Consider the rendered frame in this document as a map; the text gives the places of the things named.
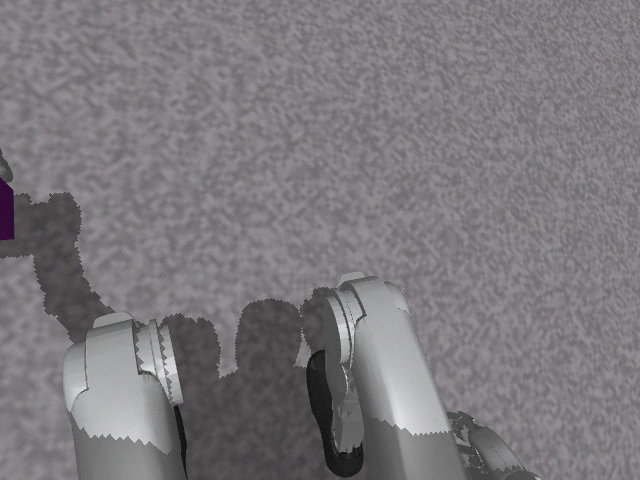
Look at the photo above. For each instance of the right robot hand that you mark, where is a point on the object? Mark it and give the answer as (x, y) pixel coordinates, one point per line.
(489, 457)

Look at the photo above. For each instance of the small box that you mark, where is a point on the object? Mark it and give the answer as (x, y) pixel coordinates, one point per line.
(6, 211)

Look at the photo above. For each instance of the right robot foot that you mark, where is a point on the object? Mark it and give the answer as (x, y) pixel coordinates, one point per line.
(341, 464)

